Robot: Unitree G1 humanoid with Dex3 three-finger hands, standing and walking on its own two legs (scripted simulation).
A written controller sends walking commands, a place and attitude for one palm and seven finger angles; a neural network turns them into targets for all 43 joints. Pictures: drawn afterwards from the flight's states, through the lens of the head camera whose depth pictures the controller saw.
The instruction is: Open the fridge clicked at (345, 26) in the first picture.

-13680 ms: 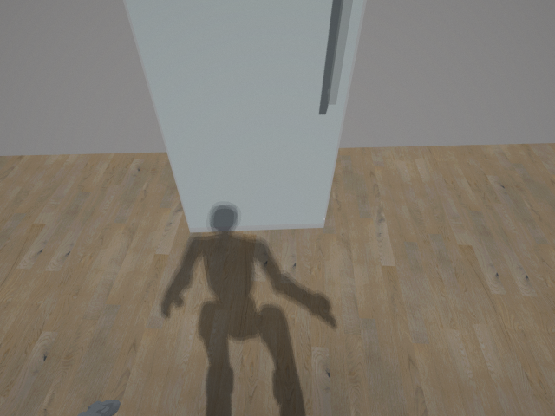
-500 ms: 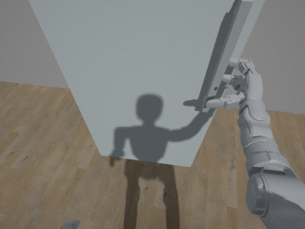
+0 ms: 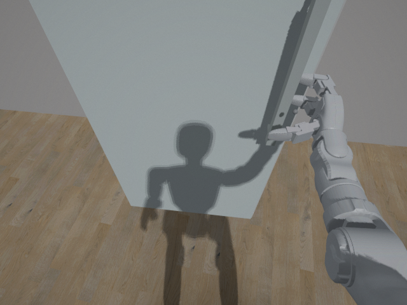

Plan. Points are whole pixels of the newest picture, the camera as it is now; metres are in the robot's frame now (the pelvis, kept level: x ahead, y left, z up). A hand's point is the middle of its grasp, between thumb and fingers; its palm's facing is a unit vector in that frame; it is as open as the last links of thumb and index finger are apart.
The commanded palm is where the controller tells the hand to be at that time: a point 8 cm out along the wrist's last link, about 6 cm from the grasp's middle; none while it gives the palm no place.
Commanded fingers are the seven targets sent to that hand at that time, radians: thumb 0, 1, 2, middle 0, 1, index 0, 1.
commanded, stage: move the hooked fingers beside the handle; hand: right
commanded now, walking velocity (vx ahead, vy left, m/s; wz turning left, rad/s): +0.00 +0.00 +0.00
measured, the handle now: (288, 81) +0.55 -0.11 +0.15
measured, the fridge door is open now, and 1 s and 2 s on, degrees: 0 0 0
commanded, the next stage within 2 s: none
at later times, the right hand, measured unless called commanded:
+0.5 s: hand (296, 110) +0.48 -0.12 +0.14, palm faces +0.00 +1.00 +0.01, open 13.9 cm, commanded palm +0.45 -0.17 +0.14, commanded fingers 0.00 0.50 -0.30 0.30 1.20 0.30 1.20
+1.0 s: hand (306, 112) +0.48 -0.14 +0.13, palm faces +0.00 +1.00 +0.01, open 14.0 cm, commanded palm +0.45 -0.19 +0.14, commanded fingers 0.00 0.50 -0.30 0.30 1.20 0.30 1.20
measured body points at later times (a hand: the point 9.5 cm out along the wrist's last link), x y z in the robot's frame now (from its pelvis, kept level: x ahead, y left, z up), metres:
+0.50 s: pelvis +0.00 +0.00 +0.00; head +0.05 +0.00 +0.45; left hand +0.06 +0.26 -0.12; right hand +0.47 -0.18 +0.14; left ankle -0.01 +0.12 -0.72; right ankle +0.02 -0.12 -0.72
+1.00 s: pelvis +0.01 +0.00 +0.00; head +0.06 +0.00 +0.45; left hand +0.06 +0.26 -0.12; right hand +0.47 -0.20 +0.14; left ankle -0.01 +0.12 -0.72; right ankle +0.02 -0.12 -0.72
